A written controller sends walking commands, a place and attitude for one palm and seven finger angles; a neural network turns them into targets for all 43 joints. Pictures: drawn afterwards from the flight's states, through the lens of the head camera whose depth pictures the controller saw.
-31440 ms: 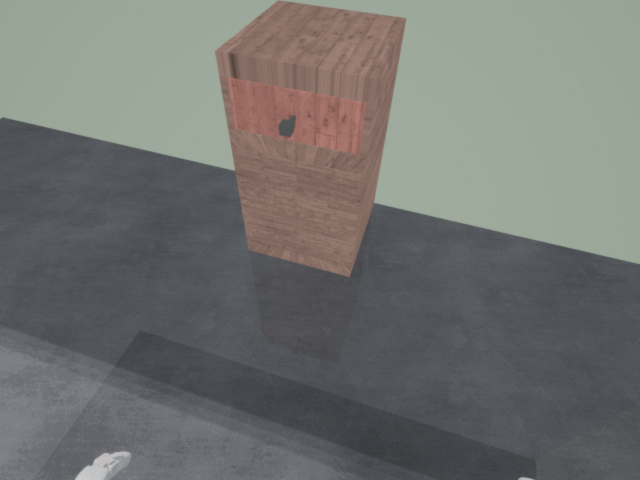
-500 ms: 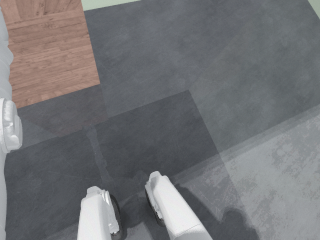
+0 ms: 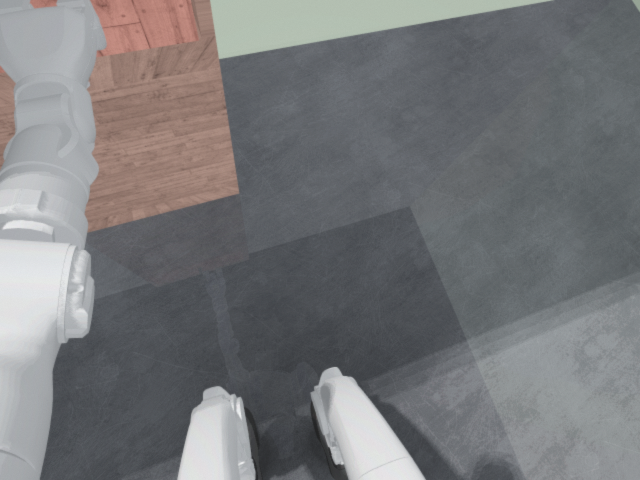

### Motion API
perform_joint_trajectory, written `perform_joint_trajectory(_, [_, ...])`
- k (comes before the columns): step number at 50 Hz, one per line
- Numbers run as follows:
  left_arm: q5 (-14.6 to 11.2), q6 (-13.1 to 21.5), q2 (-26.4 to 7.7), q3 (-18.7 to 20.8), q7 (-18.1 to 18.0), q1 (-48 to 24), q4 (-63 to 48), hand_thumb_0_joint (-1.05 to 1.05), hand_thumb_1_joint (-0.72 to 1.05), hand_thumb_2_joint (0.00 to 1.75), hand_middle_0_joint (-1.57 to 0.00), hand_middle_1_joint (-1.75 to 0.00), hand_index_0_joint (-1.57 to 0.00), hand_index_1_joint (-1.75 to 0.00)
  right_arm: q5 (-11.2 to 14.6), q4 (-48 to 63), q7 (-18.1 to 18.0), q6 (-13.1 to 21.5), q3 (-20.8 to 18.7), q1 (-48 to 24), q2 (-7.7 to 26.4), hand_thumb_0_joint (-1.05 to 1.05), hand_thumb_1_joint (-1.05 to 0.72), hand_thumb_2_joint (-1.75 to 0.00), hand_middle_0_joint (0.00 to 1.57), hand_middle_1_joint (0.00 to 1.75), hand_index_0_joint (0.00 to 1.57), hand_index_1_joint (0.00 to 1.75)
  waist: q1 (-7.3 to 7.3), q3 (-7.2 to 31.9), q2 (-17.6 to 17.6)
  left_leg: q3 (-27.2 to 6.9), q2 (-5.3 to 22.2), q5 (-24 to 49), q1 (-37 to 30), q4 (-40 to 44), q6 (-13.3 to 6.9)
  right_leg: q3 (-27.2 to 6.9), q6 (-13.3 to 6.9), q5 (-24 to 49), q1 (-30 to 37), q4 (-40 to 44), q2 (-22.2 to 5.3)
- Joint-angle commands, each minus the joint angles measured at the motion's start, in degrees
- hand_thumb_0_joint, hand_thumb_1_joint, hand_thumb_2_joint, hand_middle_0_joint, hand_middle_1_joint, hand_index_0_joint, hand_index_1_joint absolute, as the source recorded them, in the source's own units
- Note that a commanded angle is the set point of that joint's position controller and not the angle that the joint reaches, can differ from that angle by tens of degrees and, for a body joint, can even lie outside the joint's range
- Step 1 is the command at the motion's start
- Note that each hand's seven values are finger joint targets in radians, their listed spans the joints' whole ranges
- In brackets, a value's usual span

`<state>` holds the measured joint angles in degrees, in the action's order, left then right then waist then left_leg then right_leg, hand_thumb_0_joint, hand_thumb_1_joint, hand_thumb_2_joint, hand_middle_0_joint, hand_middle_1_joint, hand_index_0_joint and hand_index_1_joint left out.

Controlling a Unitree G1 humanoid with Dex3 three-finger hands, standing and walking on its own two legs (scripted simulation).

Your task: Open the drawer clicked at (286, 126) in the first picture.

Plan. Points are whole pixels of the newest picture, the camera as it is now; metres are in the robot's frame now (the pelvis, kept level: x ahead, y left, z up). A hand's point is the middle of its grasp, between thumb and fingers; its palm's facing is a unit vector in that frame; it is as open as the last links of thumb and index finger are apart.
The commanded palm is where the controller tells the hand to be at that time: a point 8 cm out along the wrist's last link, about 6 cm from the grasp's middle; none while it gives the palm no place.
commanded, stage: open the thumb to release the handle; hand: left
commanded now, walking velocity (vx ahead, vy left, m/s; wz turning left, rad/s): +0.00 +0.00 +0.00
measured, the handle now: (18, 43) +0.64 +0.23 +0.01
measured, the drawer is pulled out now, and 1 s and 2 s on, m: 0.01 0.01 0.01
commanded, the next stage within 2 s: lift the hand off the handle in 0.58 s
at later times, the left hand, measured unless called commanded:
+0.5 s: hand (79, 75) +0.60 +0.18 +0.00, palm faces -0.08 -0.04 -1.00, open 10.4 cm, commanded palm +0.60 +0.15 +0.03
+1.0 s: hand (68, 55) +0.61 +0.18 +0.02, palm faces -0.02 -0.03 -1.00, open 13.8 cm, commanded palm +0.61 +0.14 +0.05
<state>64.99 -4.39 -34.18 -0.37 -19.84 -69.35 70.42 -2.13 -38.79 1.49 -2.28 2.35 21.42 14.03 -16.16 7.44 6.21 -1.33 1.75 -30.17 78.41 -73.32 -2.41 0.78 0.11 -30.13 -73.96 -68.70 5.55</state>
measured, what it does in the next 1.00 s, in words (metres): stands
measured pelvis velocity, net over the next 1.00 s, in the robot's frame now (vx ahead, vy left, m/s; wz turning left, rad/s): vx -0.01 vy -0.01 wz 0.01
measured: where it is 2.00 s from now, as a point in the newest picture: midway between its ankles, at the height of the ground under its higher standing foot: (293, 460)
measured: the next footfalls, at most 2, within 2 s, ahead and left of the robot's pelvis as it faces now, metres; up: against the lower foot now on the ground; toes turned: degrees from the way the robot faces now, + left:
none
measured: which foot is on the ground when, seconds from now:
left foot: down 0.00-1.00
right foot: down 0.00-1.00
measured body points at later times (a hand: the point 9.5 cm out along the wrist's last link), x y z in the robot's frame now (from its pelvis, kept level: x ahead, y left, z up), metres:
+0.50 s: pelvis -0.01 -0.02 +0.00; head +0.21 +0.00 +0.39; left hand +0.60 +0.17 +0.06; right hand -0.09 -0.25 -0.10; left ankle +0.01 +0.09 -0.61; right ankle +0.01 -0.12 -0.61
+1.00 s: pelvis -0.01 -0.01 +0.00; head +0.20 +0.02 +0.39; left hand +0.61 +0.18 +0.08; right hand -0.08 -0.25 -0.10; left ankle +0.01 +0.09 -0.61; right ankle +0.01 -0.12 -0.61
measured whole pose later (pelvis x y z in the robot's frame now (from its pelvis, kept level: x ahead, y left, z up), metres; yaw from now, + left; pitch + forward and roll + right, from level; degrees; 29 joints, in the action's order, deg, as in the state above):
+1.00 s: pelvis -0.01 -0.01 +0.00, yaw +1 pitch +36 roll -6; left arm 65.4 -9.2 -35.6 -4.1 -18.2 -78.7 76.6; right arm -2.5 -41.2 1.3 0.8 2.2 23.0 12.8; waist -18.9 7.7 6.2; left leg -3.2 1.4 -28.6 80.7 -73.4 -1.7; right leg 2.7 -0.5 -28.9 -75.5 -68.3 5.4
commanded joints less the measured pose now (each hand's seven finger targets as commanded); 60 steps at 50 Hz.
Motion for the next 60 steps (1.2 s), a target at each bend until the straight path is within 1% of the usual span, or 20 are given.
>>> perform_joint_trajectory(1, [0.9, -3.0, -21.3, 4.4, -5.2, -28.7, -5.5, 0.0, 0.9, 0.9, -0.4, -1.35, -0.4, -1.35, -0.7, -1.9, -1.6, 0.0, -3.7, 16.3, 11.7, 0.0, -0.9, -0.9, 0.2, 0.3, 0.2, 0.3, -2.04, 35.0, 5.6, -1.8, -0.2, 29.0, -23.0, 2.9, -1.0, 0.6, -0.9, 28.6, 17.9, 5.4, -1.1])
perform_joint_trajectory(3, [1.0, -3.2, -22.1, 4.3, -5.1, -31.3, -6.3, 0.0, 0.9, 0.9, -0.4, -1.35, -0.4, -1.35, -0.7, -1.9, -1.7, 0.0, -3.7, 16.3, 11.4, 0.0, -0.9, -0.9, 0.2, 0.3, 0.2, 0.3, -1.94, 38.8, 7.9, -2.0, -0.3, 31.8, -25.1, 2.4, -0.9, 0.5, -1.1, 31.2, 18.9, 4.7, -1.2])
perform_joint_trajectory(4, [0.5, -4.0, -3.3, -7.0, -5.5, -37.0, -6.5, 0.0, 0.9, 0.9, -0.4, -1.35, -0.4, -1.35, -0.6, -2.7, -0.9, 1.3, -5.1, 17.0, 10.1, 0.0, -0.9, -0.9, 0.2, 0.3, 0.2, 0.3, -6.68, 37.8, 11.9, -3.7, 0.3, 34.0, -30.8, 2.9, -0.5, 1.3, -1.1, 29.2, 11.0, 5.6, -0.9])
perform_joint_trajectory(5, [0.5, -4.8, -2.7, -6.3, -5.6, -35.6, -5.0, 0.0, 0.83, 0.87, -0.4, -1.34, -0.4, -1.34, -0.6, -4.5, 0.0, 1.8, -5.7, 18.3, 10.4, 0.0, -0.9, -0.9, 0.2, 0.3, 0.2, 0.3, -6.13, 36.0, 11.6, -4.4, 1.1, 35.2, -33.1, 2.6, 0.0, 2.3, -1.1, 27.1, 8.2, 6.0, -0.9])
perform_joint_trajectory(8, [0.8, -6.3, -12.2, -0.2, -4.6, -36.3, -5.4, 0.0, 0.62, 0.78, -0.38, -1.32, -0.38, -1.32, -0.9, -4.1, 0.0, 1.0, -5.2, 18.4, 11.6, 0.0, -0.9, -0.9, 0.2, 0.3, 0.2, 0.3, -4.61, 40.3, 10.6, -3.7, 1.1, 37.2, -32.8, 1.7, -0.3, 1.9, -1.2, 29.6, 12.4, 4.5, -0.5])
perform_joint_trajectory(11, [0.9, -6.7, -11.9, -1.2, -2.8, -35.8, -7.6, 0.0, 0.41, 0.69, -0.36, -1.3, -0.36, -1.3, -0.8, -3.2, 0.1, 1.1, -4.7, 18.2, 10.7, 0.0, -0.9, -0.9, 0.2, 0.3, 0.2, 0.3, -3.44, 43.5, 14.1, -2.3, 0.3, 36.8, -31.8, 1.7, -0.5, 1.2, -1.3, 33.0, 16.8, 4.8, -0.8])
perform_joint_trajectory(13, [1.6, -7.0, -13.8, 0.2, -2.2, -34.0, -8.1, 0.0, 0.27, 0.63, -0.35, -1.28, -0.35, -1.28, -0.6, -3.1, 0.1, 0.9, -4.5, 18.1, 10.7, 0.0, -0.9, -0.9, 0.2, 0.3, 0.2, 0.3, -2.63, 43.1, 13.1, -2.4, 0.5, 37.2, -31.1, 1.6, -0.6, 1.2, -1.5, 34.2, 18.1, 4.5, -0.7])
perform_joint_trajectory(18, [0.3, -6.1, -11.1, -2.1, -0.3, -34.1, -9.6, 0.0, -0.08, 0.48, -0.33, -1.24, -0.33, -1.24, -0.2, -3.0, -0.1, 1.5, -4.6, 18.2, 10.3, 0.0, -0.9, -0.9, 0.2, 0.3, 0.2, 0.3, -3.92, 39.8, 10.5, -2.2, 0.3, 31.8, -28.9, 2.8, -0.9, 1.0, -1.3, 31.3, 18.4, 6.4, -0.3])
perform_joint_trajectory(21, [-0.3, -4.5, -13.8, -1.2, 0.6, -35.0, -8.5, 0.0, -0.29, 0.39, -0.32, -1.22, -0.32, -1.22, -0.1, -3.7, -0.6, 1.9, -4.3, 19.0, 10.5, 0.0, -0.9, -0.9, 0.2, 0.3, 0.2, 0.3, -4.75, 37.5, 7.8, -2.1, 0.2, 26.1, -24.3, 3.0, -1.4, 0.6, -1.0, 27.9, 19.3, 6.9, -0.4])
perform_joint_trajectory(24, [-0.2, -2.5, -12.7, -2.2, 0.9, -34.4, -7.9, 0.0, -0.5, 0.3, -0.3, -1.2, -0.3, -1.2, -0.2, -3.8, -0.7, 2.3, -4.2, 18.8, 10.1, 0.0, -0.9, -0.9, 0.2, 0.3, 0.2, 0.3, -4.43, 37.0, 9.8, -1.9, -0.1, 24.2, -22.7, 2.9, -1.4, 0.3, -1.2, 26.0, 18.2, 6.5, -0.4])
perform_joint_trajectory(27, [1.1, -2.0, -12.7, -1.8, 0.0, -32.1, -4.8, 0.0, -0.5, 0.3, -0.3, -1.2, -0.3, -1.2, -0.3, -4.1, -0.6, 2.3, -4.1, 18.8, 10.4, 0.0, -0.9, -0.9, 0.2, 0.3, 0.2, 0.3, -4.31, 32.7, 8.8, -2.4, 0.2, 22.5, -21.3, 2.8, -1.2, 1.1, -1.5, 21.9, 14.0, 6.1, -0.2])
perform_joint_trajectory(33, [1.7, -3.3, -12.4, -2.6, -1.6, -36.1, -1.9, 0.0, -0.5, 0.3, -0.3, -1.2, -0.3, -1.2, -0.4, -3.7, -0.2, 2.4, -3.9, 18.4, 11.0, 0.0, -0.9, -0.9, 0.2, 0.3, 0.2, 0.3, -5.68, 31.8, 9.0, -3.1, 0.4, 19.8, -20.0, 2.4, -1.2, 1.9, -1.6, 16.7, 9.8, 5.0, 0.1])
perform_joint_trajectory(34, [0.7, -3.3, -15.7, 0.5, -1.4, -34.0, -9.2, 0.0, -0.5, 0.3, -0.3, -1.2, -0.3, -1.2, 0.0, -1.9, -0.1, 2.2, -4.2, 18.6, 11.2, 0.0, -0.9, -0.9, 0.2, 0.3, 0.2, 0.3, -1.8, 39.2, 12.5, -3.0, 0.2, 22.3, -25.8, 4.7, -0.7, 1.8, -1.7, 18.7, 14.7, 5.5, 0.1])
perform_joint_trajectory(36, [0.3, -3.7, -16.1, 0.0, -1.1, -37.4, -12.1, 0.0, -0.5, 0.3, -0.3, -1.2, -0.3, -1.2, 0.2, -1.9, -0.4, 2.7, -4.4, 18.3, 11.0, 0.0, -0.9, -0.9, 0.2, 0.3, 0.2, 0.3, -2.34, 45.1, 15.0, -3.8, 0.4, 26.8, -31.9, 5.0, -0.7, 1.7, -1.6, 21.6, 15.1, 6.0, -0.2])
perform_joint_trajectory(42, [0.7, -5.6, -12.9, -3.0, -1.2, -40.4, -8.2, 0.0, -0.5, 0.3, -0.3, -1.2, -0.3, -1.2, 0.3, -3.9, -1.0, 2.7, -4.1, 18.9, 11.0, 0.0, -0.9, -0.9, 0.2, 0.3, 0.2, 0.3, -5.66, 35.8, 11.2, -4.4, 0.8, 24.2, -30.7, 5.7, -0.9, 2.3, -1.3, 18.0, 10.9, 8.1, -0.1])
perform_joint_trajectory(45, [0.6, -4.5, -13.1, -2.6, -1.1, -40.5, -7.7, 0.0, -0.5, 0.3, -0.3, -1.2, -0.3, -1.2, 0.1, -4.0, -1.3, 3.1, -4.1, 19.0, 10.9, 0.0, -0.9, -0.9, 0.2, 0.3, 0.2, 0.3, -5.6, 37.7, 12.2, -5.0, 0.9, 25.8, -32.5, 5.7, -0.8, 2.4, -1.5, 18.3, 10.3, 7.8, -0.3])
perform_joint_trajectory(49, [1.5, -5.0, -10.7, -4.0, -0.6, -37.1, -1.5, 0.0, -0.5, 0.3, -0.3, -1.2, -0.3, -1.2, -0.4, -4.0, -1.2, 2.5, -3.7, 19.1, 10.9, 0.0, -0.9, -0.9, 0.2, 0.3, 0.2, 0.3, -6.37, 32.3, 10.2, -4.5, 0.8, 26.5, -29.1, 4.9, -0.9, 2.7, -1.5, 19.1, 9.3, 7.6, -0.2])
perform_joint_trajectory(50, [1.4, -5.2, -12.8, -2.4, -0.6, -36.5, -1.7, 0.0, -0.5, 0.3, -0.3, -1.2, -0.3, -1.2, -0.5, -3.7, -1.1, 2.1, -3.6, 19.2, 11.2, 0.0, -0.9, -0.9, 0.2, 0.3, 0.2, 0.3, -5.73, 32.0, 10.8, -4.1, 0.8, 27.2, -28.3, 4.9, -0.9, 2.7, -1.5, 20.1, 10.2, 7.3, -0.2])
perform_joint_trajectory(58, [1.1, -6.3, -12.0, -3.3, 1.6, -39.1, -6.4, 0.0, -0.5, 0.3, -0.3, -1.2, -0.3, -1.2, 0.0, -2.6, -0.7, 0.8, -4.1, 19.5, 11.0, 0.0, -0.9, -0.9, 0.2, 0.3, 0.2, 0.3, -5.21, 36.6, 11.8, -4.5, 0.8, 31.2, -33.5, 6.3, -0.7, 2.6, -1.5, 22.9, 12.8, 8.4, 0.0])
perform_joint_trajectory(60, [0.9, -6.0, -13.7, -2.6, 1.9, -39.3, -6.9, 0.0, -0.5, 0.3, -0.3, -1.2, -0.3, -1.2, 0.1, -2.7, -1.0, 0.7, -3.9, 20.0, 11.2, 0.0, -0.9, -0.9, 0.2, 0.3, 0.2, 0.3, -5.15, 36.2, 12.1, -4.5, 0.9, 30.0, -33.7, 7.0, -0.7, 2.5, -1.4, 21.9, 13.3, 8.9, -0.1])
